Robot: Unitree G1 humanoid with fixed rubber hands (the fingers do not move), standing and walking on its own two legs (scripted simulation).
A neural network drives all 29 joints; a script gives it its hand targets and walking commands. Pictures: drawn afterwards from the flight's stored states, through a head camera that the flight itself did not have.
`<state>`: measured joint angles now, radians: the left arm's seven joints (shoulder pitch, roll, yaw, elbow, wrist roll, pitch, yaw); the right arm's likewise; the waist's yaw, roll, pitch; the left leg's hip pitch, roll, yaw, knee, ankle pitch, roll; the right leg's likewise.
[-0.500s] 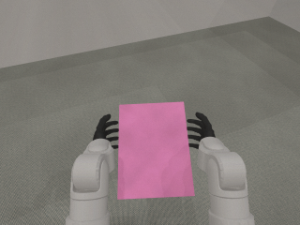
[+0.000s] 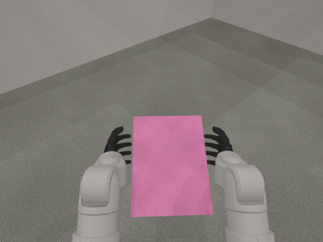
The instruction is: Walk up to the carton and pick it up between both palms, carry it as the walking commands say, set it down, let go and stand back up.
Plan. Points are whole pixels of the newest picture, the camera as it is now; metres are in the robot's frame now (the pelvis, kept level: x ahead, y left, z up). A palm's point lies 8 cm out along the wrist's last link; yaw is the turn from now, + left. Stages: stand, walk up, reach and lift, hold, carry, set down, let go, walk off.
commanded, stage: carry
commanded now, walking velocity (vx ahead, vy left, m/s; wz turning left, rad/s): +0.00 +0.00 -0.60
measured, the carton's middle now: (167, 168) +0.31 +0.00 +0.02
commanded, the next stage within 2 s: none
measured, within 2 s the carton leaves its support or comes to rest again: neither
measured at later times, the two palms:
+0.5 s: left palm (138, 167) +0.26 +0.07 +0.11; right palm (263, 189) +0.20 -0.17 +0.12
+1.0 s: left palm (222, 190) +0.22 -0.11 +0.10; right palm out of the picture +0.07 -0.30 +0.09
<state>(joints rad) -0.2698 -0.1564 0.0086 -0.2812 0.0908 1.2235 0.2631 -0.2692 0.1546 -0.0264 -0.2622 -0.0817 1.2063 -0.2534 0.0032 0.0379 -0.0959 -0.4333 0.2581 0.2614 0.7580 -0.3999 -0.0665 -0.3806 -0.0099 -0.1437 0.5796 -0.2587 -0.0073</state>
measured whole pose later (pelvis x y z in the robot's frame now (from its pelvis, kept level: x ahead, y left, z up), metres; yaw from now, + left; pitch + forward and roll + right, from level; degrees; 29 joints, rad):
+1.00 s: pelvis -0.10 -0.04 +0.01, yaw -32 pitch +4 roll +0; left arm -0.30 -0.16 0.04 -0.22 0.11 1.17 0.25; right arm -0.25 0.15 -0.01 -0.29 -0.05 1.20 -0.27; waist -0.05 0.02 -0.03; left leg -0.55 0.10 0.08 0.99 -0.47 -0.07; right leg -0.42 0.01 -0.09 0.57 -0.22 -0.06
